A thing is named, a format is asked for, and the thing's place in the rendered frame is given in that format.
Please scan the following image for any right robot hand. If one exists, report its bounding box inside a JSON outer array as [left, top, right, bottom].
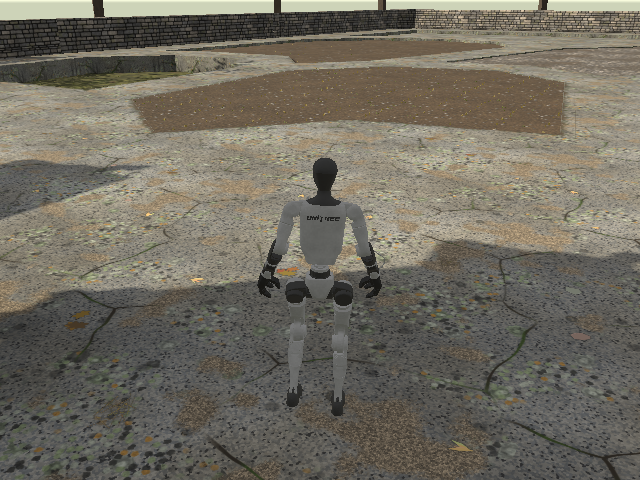
[[359, 276, 382, 298]]

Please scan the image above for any left robot forearm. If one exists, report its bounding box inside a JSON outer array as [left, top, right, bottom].
[[261, 239, 282, 279]]

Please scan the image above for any right robot forearm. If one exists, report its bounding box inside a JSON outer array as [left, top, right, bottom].
[[361, 242, 380, 279]]

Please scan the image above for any robot right upper arm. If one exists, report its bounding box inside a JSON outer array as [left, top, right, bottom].
[[344, 202, 372, 257]]

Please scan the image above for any right robot thigh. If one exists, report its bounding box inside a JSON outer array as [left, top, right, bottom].
[[331, 280, 353, 353]]

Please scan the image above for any robot left upper arm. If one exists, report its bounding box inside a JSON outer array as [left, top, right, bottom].
[[272, 200, 303, 255]]

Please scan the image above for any left robot hand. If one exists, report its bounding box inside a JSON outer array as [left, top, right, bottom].
[[257, 273, 280, 298]]

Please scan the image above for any right robot foot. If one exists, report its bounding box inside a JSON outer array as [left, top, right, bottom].
[[331, 390, 345, 416]]

